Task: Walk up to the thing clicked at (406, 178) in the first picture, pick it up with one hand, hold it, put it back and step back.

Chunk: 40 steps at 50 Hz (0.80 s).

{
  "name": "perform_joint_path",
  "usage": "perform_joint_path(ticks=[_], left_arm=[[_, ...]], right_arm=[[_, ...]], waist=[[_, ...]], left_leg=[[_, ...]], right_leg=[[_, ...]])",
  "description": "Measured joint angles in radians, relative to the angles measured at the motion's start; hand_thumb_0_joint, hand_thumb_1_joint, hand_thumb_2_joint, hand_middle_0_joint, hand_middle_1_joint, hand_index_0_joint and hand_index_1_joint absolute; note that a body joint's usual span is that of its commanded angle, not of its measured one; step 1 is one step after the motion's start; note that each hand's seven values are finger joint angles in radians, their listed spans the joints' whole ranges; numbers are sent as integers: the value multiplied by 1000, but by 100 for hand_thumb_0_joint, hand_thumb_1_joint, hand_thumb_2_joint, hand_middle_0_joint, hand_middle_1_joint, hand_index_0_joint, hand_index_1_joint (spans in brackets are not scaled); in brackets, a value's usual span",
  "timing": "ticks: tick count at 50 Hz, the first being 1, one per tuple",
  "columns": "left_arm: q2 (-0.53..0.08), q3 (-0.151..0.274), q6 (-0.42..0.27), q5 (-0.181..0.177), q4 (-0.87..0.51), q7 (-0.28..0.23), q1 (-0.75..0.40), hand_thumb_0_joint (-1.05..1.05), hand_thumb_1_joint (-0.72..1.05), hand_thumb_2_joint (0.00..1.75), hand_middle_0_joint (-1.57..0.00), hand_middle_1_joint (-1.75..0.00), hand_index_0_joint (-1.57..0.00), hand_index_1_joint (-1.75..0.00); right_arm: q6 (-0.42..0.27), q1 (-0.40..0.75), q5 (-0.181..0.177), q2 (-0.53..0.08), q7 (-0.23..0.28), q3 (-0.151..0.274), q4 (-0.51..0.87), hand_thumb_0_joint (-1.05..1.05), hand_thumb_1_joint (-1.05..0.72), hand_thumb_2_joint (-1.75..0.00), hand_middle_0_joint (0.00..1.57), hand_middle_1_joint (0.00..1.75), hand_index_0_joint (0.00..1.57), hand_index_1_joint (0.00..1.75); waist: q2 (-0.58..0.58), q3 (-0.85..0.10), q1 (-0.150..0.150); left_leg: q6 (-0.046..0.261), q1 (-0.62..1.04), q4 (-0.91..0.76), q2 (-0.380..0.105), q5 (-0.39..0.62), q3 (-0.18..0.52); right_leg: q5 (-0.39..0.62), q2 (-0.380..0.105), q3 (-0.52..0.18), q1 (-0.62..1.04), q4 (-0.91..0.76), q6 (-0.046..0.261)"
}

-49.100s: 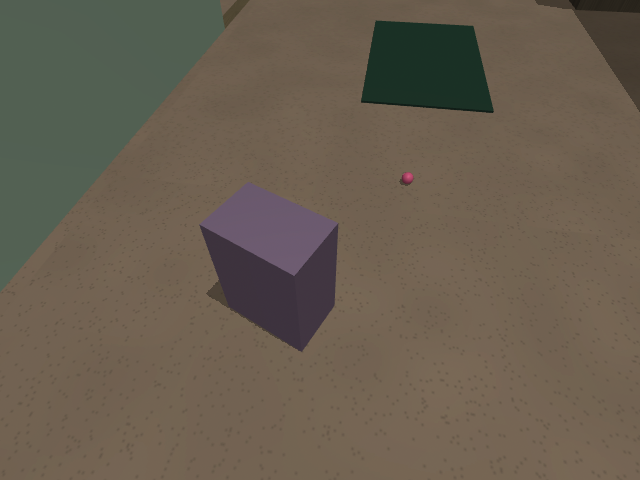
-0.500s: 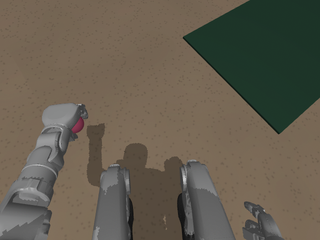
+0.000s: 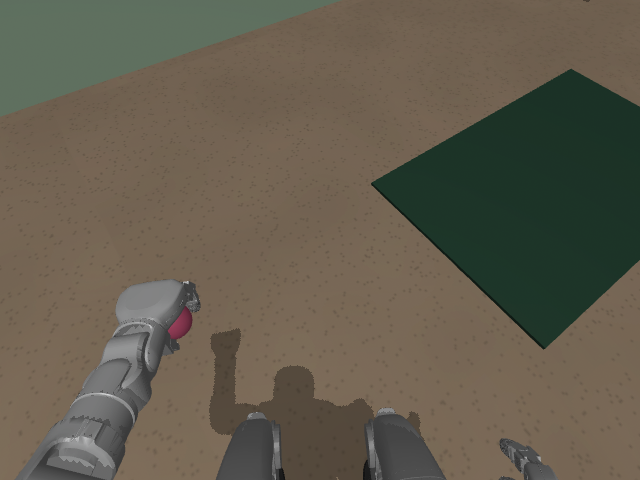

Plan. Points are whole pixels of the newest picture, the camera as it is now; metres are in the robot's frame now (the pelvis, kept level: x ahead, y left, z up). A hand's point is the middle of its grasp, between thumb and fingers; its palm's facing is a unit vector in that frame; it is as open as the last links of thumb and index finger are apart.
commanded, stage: lift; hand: left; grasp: from above
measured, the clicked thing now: (173, 320) +0.36 +0.22 -0.10
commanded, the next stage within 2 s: hold in 0.42 s
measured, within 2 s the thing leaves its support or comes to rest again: neither
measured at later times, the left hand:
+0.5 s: hand (149, 295) +0.35 +0.22 +0.00, palm faces -0.44 -0.07 -0.90, open 7.8 cm
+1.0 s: hand (139, 274) +0.36 +0.22 +0.05, palm faces -0.45 -0.05 -0.89, open 7.8 cm
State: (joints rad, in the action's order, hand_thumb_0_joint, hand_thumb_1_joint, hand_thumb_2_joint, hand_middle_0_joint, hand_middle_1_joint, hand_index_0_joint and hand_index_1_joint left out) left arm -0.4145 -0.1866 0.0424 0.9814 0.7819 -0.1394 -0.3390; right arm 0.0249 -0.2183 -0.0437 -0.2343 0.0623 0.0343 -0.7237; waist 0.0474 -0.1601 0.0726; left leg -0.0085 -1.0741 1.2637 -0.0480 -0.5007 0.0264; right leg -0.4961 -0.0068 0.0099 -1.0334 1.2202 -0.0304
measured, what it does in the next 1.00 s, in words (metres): rises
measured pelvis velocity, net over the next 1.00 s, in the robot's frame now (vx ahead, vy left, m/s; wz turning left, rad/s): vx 0.05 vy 0.00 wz -0.01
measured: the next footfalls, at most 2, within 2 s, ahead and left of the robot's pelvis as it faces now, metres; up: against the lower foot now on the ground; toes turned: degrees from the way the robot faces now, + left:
none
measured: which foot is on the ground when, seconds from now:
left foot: down 0.00-1.00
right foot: down 0.00-1.00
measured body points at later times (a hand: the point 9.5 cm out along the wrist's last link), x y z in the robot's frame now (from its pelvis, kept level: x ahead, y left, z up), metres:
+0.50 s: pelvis +0.04 +0.00 +0.08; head +0.09 -0.01 +0.52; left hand +0.37 +0.22 +0.05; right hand +0.13 -0.27 -0.05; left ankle +0.06 +0.12 -0.63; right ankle +0.05 -0.14 -0.63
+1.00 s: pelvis +0.05 +0.00 +0.10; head +0.07 -0.02 +0.55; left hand +0.38 +0.22 +0.10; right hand +0.16 -0.27 -0.03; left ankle +0.06 +0.12 -0.63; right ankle +0.05 -0.14 -0.63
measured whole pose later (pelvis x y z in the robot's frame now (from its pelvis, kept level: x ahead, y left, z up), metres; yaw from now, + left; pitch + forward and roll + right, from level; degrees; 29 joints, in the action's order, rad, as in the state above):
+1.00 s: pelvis +0.05 +0.00 +0.10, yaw -1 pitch +5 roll +0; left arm -0.39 -0.21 0.01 0.99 0.75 -0.05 -0.30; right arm 0.07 -0.23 -0.06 -0.25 0.05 0.05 -0.70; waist 0.04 -0.06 0.02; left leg -0.01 -0.42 0.65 -0.03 -0.32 -0.03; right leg -0.32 -0.02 -0.03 -0.41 0.63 -0.03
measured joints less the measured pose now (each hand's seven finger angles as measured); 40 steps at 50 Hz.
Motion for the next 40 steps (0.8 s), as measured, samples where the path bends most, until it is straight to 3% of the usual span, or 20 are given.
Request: perform_joint_path(ticks=[23,40], left_arm=[[34,-11,-5,2,52,-17,8,3,31,40,-90,-57,-81,-51],[23,-21,-26,14,20,54,22,3,30,43,-88,-60,-80,-52]], right_arm=[[4,-30,-2,-7,-12,15,-11,1,-91,-90,20,30,20,30],[28,-23,-11,-16,-19,25,6,1,-91,-90,20,30,20,30]], waist=[[-12,82,-18],[-8,87,-37]], left_leg=[[0,421,-411,9,119,-37],[1,592,-562,13,159,-55]], right_leg=[[117,-10,-20,404,-394,0],[157,-13,-33,566,-537,-1]])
